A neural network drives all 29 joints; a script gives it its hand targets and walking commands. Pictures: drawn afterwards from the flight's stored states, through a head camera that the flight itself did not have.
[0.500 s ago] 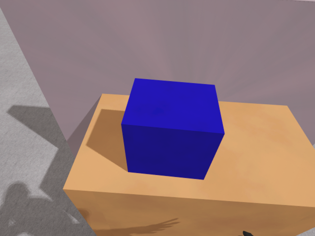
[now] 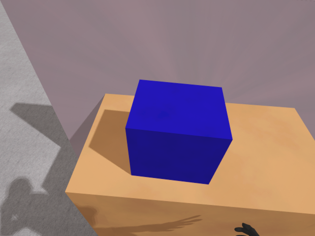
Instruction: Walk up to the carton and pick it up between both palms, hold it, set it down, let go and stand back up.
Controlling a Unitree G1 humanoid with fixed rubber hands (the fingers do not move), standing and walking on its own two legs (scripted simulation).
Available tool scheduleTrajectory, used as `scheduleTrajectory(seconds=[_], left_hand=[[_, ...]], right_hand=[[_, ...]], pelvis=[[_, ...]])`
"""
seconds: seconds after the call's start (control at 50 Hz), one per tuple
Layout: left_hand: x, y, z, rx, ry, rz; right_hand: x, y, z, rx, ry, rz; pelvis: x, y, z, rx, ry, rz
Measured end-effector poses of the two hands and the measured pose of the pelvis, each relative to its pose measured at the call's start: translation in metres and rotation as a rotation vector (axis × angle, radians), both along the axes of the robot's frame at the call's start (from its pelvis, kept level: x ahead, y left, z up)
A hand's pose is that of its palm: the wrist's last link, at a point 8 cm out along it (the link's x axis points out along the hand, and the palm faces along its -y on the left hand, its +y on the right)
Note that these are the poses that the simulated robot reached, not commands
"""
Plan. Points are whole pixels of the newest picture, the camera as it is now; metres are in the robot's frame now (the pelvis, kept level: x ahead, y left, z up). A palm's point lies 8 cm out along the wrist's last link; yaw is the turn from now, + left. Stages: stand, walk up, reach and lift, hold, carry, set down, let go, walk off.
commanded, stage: walk up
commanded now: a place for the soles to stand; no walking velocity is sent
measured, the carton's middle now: (174, 133) +0.43 -0.06 +0.00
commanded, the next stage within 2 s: reach and lift in 0.18 s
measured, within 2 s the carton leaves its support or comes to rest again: neither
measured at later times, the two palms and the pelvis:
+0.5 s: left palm (61, 226) +0.19 +0.23 -0.05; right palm out of the picture +0.13 -0.27 -0.06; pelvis -0.02 -0.02 +0.01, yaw -5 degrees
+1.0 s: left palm (56, 212) +0.21 +0.24 -0.02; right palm (264, 231) +0.17 -0.25 -0.04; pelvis +0.00 -0.01 +0.01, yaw -6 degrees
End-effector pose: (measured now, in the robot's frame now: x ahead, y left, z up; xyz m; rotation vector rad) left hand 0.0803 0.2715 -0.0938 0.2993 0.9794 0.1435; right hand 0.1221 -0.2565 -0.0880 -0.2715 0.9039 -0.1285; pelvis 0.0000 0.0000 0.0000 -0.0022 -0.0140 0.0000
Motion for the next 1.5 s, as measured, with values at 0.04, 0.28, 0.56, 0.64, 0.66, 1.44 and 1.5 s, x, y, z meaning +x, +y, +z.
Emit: scheduleTrajectory(seconds=[0.04, 0.28, 0.56, 0.64, 0.66, 1.44, 1.5], left_hand=[[-0.002, 0.001, 0.0, 0.002, -0.001, 0.004], [-0.004, 0.005, -0.001, 0.023, 0.029, 0.035], [0.098, -0.042, 0.038, -0.071, -0.214, -0.001], [0.079, -0.035, 0.029, -0.073, -0.187, 0.053], [0.075, -0.033, 0.028, -0.07, -0.187, 0.058], [0.176, -0.073, 0.091, -0.162, -0.685, -0.073], [0.187, -0.073, 0.096, -0.173, -0.718, -0.081]], right_hand=[[0.0, 0.0, 0.0, 0.001, -0.001, 0.0], [-0.001, -0.003, -0.006, 0.003, -0.039, 0.007], [0.012, -0.028, 0.04, 0.01, -0.289, -0.017], [0.023, -0.027, 0.052, -0.001, -0.307, 0.022], [0.027, -0.023, 0.053, 0.008, -0.31, 0.028], [0.097, -0.011, 0.078, 0.175, -0.615, -0.058], [0.101, -0.012, 0.079, 0.175, -0.632, -0.066]], pelvis=[[0.0, 0.0, 0.0, 0.0, -0.003, 0.002], [-0.014, -0.003, -0.002, 0.001, -0.007, -0.029], [-0.016, -0.028, 0.008, 0.007, -0.058, -0.09], [-0.016, -0.032, 0.009, 0.01, -0.076, -0.087], [-0.017, -0.032, 0.009, 0.01, -0.077, -0.085], [0.003, -0.015, 0.009, 0.002, 0.009, -0.111], [0.005, -0.016, 0.008, 0.003, 0.007, -0.111]])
